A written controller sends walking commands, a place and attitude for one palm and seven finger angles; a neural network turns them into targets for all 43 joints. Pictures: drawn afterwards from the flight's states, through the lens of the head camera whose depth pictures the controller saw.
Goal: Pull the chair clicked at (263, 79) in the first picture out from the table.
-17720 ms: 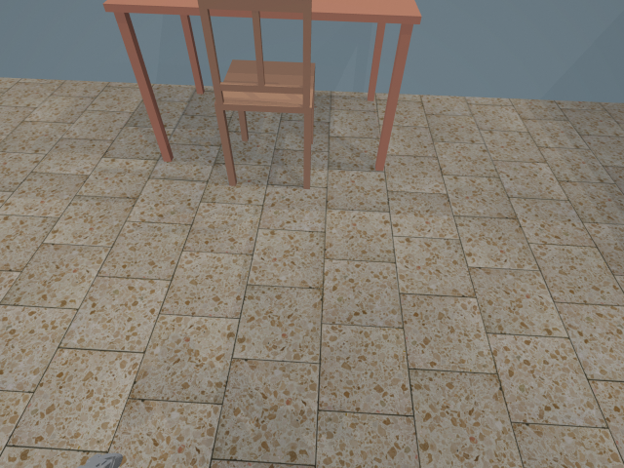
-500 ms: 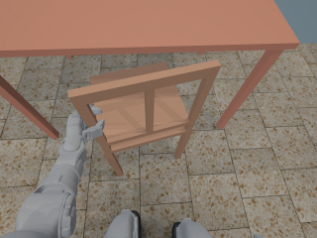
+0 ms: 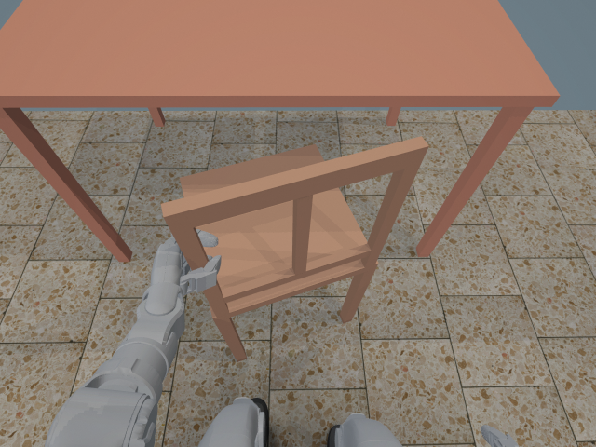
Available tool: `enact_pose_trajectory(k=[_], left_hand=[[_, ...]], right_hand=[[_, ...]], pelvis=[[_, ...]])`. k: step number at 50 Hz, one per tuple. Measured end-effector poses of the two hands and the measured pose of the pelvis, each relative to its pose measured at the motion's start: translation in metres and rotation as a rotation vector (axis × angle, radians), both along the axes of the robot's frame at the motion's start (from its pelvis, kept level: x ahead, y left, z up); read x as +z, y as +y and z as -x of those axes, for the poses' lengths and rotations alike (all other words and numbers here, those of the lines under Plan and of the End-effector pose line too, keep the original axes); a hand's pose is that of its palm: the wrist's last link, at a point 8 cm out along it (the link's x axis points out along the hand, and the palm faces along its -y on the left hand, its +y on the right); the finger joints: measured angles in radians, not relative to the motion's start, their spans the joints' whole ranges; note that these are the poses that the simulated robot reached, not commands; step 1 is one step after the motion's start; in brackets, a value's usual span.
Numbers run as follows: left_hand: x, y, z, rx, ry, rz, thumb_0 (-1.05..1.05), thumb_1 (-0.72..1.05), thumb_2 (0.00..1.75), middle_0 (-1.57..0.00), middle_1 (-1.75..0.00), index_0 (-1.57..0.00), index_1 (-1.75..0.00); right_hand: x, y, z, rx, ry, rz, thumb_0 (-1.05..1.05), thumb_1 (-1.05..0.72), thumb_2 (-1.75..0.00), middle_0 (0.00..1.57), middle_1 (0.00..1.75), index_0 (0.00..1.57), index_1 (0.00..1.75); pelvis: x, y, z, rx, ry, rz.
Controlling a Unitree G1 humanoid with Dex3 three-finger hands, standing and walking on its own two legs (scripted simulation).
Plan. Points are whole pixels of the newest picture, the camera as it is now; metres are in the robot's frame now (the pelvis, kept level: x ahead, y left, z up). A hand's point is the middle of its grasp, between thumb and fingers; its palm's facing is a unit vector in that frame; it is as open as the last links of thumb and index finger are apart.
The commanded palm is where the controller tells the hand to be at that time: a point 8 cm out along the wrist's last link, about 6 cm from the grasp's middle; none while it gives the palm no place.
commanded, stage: step backward, pulling the chair out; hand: left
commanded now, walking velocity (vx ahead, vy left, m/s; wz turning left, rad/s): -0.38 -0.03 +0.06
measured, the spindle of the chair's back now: (300, 237) +0.45 +0.01 -0.09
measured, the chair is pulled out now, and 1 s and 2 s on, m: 0.14 0.20 0.30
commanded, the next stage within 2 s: none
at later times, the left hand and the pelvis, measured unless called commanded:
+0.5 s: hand (206, 280) +0.35 +0.15 -0.06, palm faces +0.10 -0.98 -0.19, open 5.8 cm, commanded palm +0.36 +0.20 -0.05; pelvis -0.02 -0.01 +0.00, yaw +0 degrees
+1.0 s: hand (209, 314) +0.29 +0.14 -0.06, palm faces +0.10 -0.98 -0.19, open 5.8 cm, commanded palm +0.30 +0.19 -0.05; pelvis -0.09 -0.03 +0.00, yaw +2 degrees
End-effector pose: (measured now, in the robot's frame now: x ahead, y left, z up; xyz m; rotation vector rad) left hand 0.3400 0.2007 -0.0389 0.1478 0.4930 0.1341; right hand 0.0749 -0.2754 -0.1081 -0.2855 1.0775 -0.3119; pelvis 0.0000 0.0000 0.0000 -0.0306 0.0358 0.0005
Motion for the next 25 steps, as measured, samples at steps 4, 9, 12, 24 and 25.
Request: enact_pose_trajectory(k=[4,9,12,24,25], left_hand=[[0.0,0.001,0.005,0.002,-0.004,-0.008,0.02,0.6,0.69,-0.28,-1.19,-0.5,-1.45],[0.0,0.0,0.011,0.023,-0.005,-0.017,0.02,0.58,0.71,-0.3,-1.18,-0.5,-1.45],[0.0,-0.001,0.013,0.037,-0.001,-0.017,0.02,0.58,0.72,-0.3,-1.18,-0.5,-1.45],[0.001,0.001,0.014,0.002,0.002,-0.013,0.02,0.59,0.69,-0.28,-1.2,-0.5,-1.45],[0.001,0.001,0.015,0.005,0.001,-0.015,0.02,0.59,0.69,-0.28,-1.2,-0.5,-1.45]], right_hand=[[-0.005,0.007,-0.008,0.031,-0.022,-0.026,0.0,-0.9,-0.9,0.2,0.3,0.2,0.3],[-0.012,0.014,-0.015,0.05,-0.039,-0.074,0.0,-0.9,-0.9,0.2,0.3,0.2,0.3],[-0.012,0.015,-0.014,0.047,-0.029,-0.081,0.0,-0.9,-0.9,0.2,0.3,0.2,0.3],[-0.007,0.015,-0.005,0.068,0.011,-0.05,0.0,-0.9,-0.9,0.2,0.3,0.2,0.3],[-0.009,0.015,-0.004,0.068,0.006,-0.059,0.0,-0.9,-0.9,0.2,0.3,0.2,0.3]], pelvis=[[-0.002,-0.005,0.004,0.001,-0.011,-0.002],[-0.003,-0.013,0.007,0.01,-0.016,-0.003],[-0.001,-0.012,0.005,0.013,-0.014,-0.018],[0.002,-0.008,0.019,0.008,0.004,-0.03],[0.001,-0.011,0.022,0.006,-0.001,-0.028]])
